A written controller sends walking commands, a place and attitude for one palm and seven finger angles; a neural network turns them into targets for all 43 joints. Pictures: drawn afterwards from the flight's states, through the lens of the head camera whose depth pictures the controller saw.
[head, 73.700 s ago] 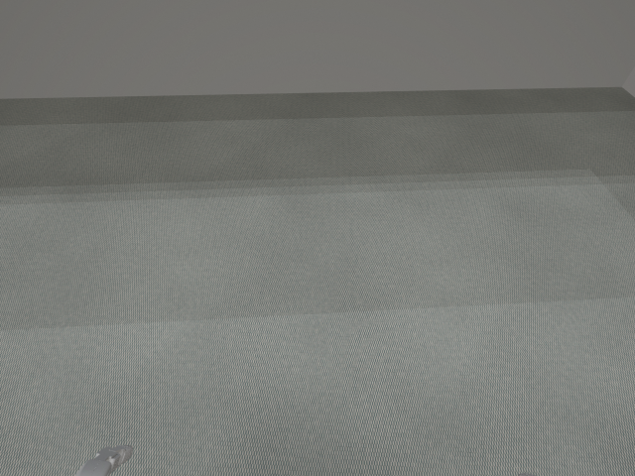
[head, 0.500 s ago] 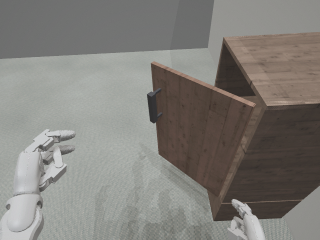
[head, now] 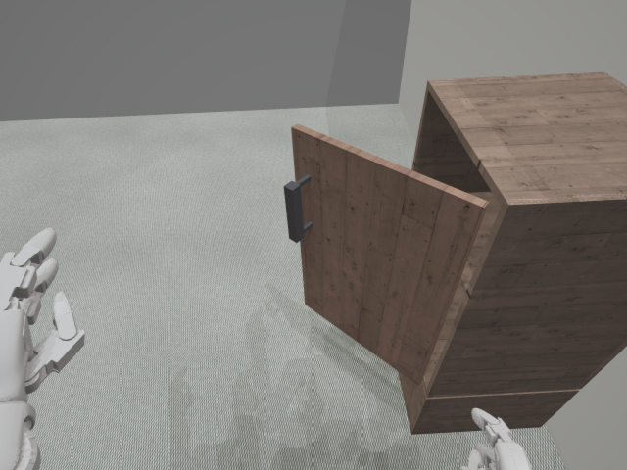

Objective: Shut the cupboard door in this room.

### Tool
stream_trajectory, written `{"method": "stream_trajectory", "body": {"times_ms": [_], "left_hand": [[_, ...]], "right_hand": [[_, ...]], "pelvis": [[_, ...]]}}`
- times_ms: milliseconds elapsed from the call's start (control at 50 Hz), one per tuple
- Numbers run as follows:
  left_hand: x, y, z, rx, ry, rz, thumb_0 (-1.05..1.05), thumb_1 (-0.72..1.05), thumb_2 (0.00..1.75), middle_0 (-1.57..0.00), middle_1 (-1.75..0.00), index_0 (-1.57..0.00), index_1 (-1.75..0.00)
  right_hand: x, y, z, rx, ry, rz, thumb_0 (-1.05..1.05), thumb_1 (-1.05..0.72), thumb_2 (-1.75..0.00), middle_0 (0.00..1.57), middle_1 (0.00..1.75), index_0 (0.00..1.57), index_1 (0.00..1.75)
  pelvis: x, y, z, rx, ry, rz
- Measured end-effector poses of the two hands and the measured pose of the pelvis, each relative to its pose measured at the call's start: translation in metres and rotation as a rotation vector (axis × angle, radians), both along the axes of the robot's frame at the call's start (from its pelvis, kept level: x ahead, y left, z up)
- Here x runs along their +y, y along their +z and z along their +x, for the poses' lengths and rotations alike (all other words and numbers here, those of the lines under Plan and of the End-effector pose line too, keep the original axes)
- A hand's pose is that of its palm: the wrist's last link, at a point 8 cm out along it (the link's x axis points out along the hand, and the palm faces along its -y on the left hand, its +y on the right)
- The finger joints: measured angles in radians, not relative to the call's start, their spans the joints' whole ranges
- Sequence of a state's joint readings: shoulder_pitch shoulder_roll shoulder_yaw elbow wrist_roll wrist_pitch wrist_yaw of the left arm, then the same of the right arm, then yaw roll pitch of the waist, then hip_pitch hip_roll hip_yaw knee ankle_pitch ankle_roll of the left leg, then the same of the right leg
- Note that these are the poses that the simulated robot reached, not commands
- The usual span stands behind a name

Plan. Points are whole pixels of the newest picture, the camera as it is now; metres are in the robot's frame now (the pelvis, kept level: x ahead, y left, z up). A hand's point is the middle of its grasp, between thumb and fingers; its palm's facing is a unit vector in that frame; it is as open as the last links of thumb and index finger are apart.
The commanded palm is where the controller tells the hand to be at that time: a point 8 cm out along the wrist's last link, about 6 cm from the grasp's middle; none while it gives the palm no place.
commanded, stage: draw the hand back to the body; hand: left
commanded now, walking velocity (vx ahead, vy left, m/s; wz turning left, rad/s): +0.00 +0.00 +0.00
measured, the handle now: (301, 208) +0.65 +0.11 -0.05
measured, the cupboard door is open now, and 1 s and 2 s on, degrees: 47 47 47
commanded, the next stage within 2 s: step back with the hand held close in 0.02 s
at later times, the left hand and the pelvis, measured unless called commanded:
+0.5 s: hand (45, 354) +0.17 +0.27 +0.16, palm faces +0.39 -0.76 -0.53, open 7.4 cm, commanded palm +0.11 +0.31 +0.17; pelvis -0.03 +0.01 +0.00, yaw +1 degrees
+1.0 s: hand out of the picture +0.08 +0.26 +0.17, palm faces +0.49 -0.74 -0.46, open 7.4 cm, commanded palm +0.01 +0.30 +0.17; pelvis -0.11 -0.01 -0.02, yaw +3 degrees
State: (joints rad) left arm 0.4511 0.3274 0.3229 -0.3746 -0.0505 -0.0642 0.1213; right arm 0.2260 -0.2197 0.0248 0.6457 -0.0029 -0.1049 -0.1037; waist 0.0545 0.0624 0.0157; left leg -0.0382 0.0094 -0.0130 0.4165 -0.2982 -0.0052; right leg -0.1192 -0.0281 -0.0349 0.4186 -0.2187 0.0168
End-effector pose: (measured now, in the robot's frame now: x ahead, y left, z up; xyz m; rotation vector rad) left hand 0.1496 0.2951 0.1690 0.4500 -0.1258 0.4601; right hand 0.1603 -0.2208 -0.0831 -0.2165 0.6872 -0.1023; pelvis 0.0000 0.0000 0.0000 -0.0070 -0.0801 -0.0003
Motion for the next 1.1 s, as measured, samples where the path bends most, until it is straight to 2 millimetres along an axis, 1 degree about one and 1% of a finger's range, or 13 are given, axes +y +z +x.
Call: {"method": "stream_trajectory", "body": {"times_ms": [60,120,240,360,420,560,640,740,840,900,980,1040,1100], "left_hand": [[0.0,0.011,-0.002,-0.033,-0.008,0.036,0.02,0.89,0.9,-0.22,-0.3,-0.22,-0.31],[0.002,0.017,-0.004,-0.046,0.0,0.055,0.02,0.89,0.9,-0.22,-0.3,-0.22,-0.31],[0.006,0.011,-0.005,-0.014,0.008,0.07,0.02,0.89,0.9,-0.21,-0.3,-0.21,-0.3],[0.006,-0.001,-0.009,0.064,-0.038,0.084,0.02,0.89,0.9,-0.21,-0.3,-0.21,-0.3],[0.008,0.001,-0.014,0.072,-0.058,0.106,0.02,0.89,0.9,-0.21,-0.3,-0.22,-0.3],[0.018,0.021,-0.031,0.001,-0.065,0.178,0.02,0.89,0.9,-0.22,-0.3,-0.22,-0.31],[0.02,0.019,-0.045,-0.027,-0.055,0.172,0.02,0.89,0.9,-0.21,-0.3,-0.22,-0.3],[0.015,0.004,-0.066,-0.034,-0.04,0.139,0.02,0.89,0.9,-0.21,-0.3,-0.21,-0.3],[0.008,-0.004,-0.086,-0.063,-0.035,0.125,0.02,0.89,0.9,-0.21,-0.3,-0.22,-0.3],[0.003,0.0,-0.095,-0.105,-0.04,0.134,0.02,0.89,0.9,-0.21,-0.3,-0.22,-0.31],[0.0,0.013,-0.107,-0.16,-0.052,0.18,0.02,0.88,0.9,-0.22,-0.3,-0.22,-0.31],[0.0,0.02,-0.116,-0.18,-0.053,0.225,0.02,0.89,0.9,-0.22,-0.3,-0.22,-0.31],[0.002,0.021,-0.126,-0.169,-0.04,0.249,0.02,0.89,0.9,-0.21,-0.3,-0.22,-0.31]], "right_hand": [[-0.001,0.001,0.0,-0.019,-0.007,0.008,0.01,-0.91,-0.9,0.21,0.3,0.2,0.3],[-0.001,0.001,0.0,-0.025,-0.01,0.02,0.01,-0.91,-0.9,0.2,0.3,0.2,0.3],[-0.004,-0.003,-0.005,0.009,-0.008,0.027,0.01,-0.91,-0.9,0.21,0.3,0.21,0.3],[-0.014,-0.008,-0.017,0.08,-0.046,-0.013,0.01,-0.91,-0.9,0.21,0.3,0.21,0.3],[-0.016,-0.007,-0.024,0.103,-0.068,-0.032,0.01,-0.91,-0.9,0.21,0.3,0.21,0.3],[-0.01,-0.001,-0.035,0.075,-0.088,-0.036,0.01,-0.91,-0.9,0.2,0.3,0.2,0.3],[-0.006,0.004,-0.043,0.03,-0.084,-0.023,0.01,-0.91,-0.9,0.21,0.3,0.2,0.3],[-0.007,0.005,-0.059,-0.001,-0.063,-0.02,0.01,-0.91,-0.9,0.21,0.3,0.21,0.3],[-0.015,0.001,-0.084,0.023,-0.042,-0.05,0.01,-0.91,-0.9,0.21,0.3,0.21,0.3],[-0.021,-0.002,-0.1,0.047,-0.034,-0.072,0.01,-0.91,-0.9,0.21,0.3,0.21,0.3],[-0.028,-0.004,-0.119,0.068,-0.036,-0.087,0.01,-0.91,-0.9,0.21,0.3,0.21,0.3],[-0.032,-0.008,-0.129,0.072,-0.04,-0.085,0.01,-0.91,-0.9,0.21,0.3,0.21,0.3],[-0.034,-0.012,-0.136,0.07,-0.048,-0.071,0.01,-0.91,-0.9,0.21,0.3,0.21,0.3]], "pelvis": [[-0.001,0.0,-0.001,-0.007,-0.003,-0.001],[-0.002,0.0,-0.003,-0.01,-0.007,0.0],[-0.002,0.0,-0.01,0.035,0.005,-0.009],[0.005,-0.001,-0.018,0.086,0.013,-0.008],[0.009,-0.002,-0.022,0.094,0.014,-0.003],[0.013,-0.005,-0.038,0.085,0.006,0.006],[0.012,-0.007,-0.052,0.076,-0.001,0.008],[0.007,-0.012,-0.071,0.07,0.002,0.004],[0.0,-0.016,-0.087,0.069,0.017,-0.006],[-0.004,-0.017,-0.096,0.071,0.031,-0.009],[-0.007,-0.017,-0.106,0.071,0.051,-0.012],[-0.009,-0.019,-0.113,0.07,0.065,-0.009],[-0.01,-0.021,-0.121,0.067,0.063,-0.005]]}}
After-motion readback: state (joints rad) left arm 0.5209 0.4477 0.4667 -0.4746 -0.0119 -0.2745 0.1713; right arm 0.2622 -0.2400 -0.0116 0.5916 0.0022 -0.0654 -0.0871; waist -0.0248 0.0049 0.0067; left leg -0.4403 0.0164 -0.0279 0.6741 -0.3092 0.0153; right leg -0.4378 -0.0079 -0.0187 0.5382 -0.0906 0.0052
